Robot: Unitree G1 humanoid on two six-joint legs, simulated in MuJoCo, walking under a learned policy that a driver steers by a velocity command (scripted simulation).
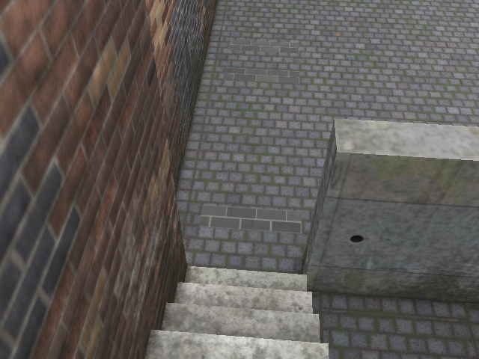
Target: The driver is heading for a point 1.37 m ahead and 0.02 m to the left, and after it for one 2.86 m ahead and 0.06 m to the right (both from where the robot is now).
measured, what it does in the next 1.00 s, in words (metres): walks ahead: left foot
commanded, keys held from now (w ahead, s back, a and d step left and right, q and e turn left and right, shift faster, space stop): no key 0.48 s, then w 0.52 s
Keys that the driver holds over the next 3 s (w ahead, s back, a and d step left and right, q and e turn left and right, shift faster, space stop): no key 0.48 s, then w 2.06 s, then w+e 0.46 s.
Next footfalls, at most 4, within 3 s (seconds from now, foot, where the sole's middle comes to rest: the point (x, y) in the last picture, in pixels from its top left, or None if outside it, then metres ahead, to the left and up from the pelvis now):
0.86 left None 0.13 0.18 -0.77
1.18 right None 0.26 -0.03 -0.98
1.62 left None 0.48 0.16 -1.20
2.02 right None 0.71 0.00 -1.41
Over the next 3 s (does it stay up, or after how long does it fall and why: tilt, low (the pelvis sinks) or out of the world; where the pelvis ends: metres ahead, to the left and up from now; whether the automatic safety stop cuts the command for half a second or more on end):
stays up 1.13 0.06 -1.10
